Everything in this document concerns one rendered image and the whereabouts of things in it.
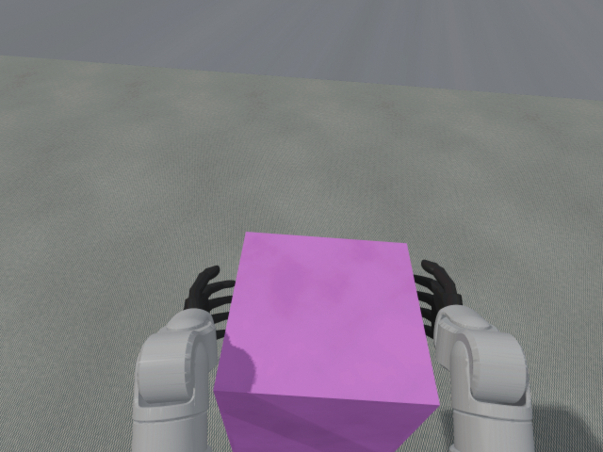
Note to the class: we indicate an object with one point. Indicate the carton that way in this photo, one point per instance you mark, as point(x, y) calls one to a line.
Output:
point(324, 348)

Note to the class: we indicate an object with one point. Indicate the robot right hand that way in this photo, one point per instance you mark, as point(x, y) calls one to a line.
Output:
point(444, 293)

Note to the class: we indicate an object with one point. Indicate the right robot forearm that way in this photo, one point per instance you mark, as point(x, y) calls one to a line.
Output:
point(489, 383)

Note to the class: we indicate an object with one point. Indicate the left robot forearm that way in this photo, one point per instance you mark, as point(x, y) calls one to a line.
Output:
point(171, 387)

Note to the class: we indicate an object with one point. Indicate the robot left hand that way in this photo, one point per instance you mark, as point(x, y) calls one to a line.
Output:
point(200, 291)

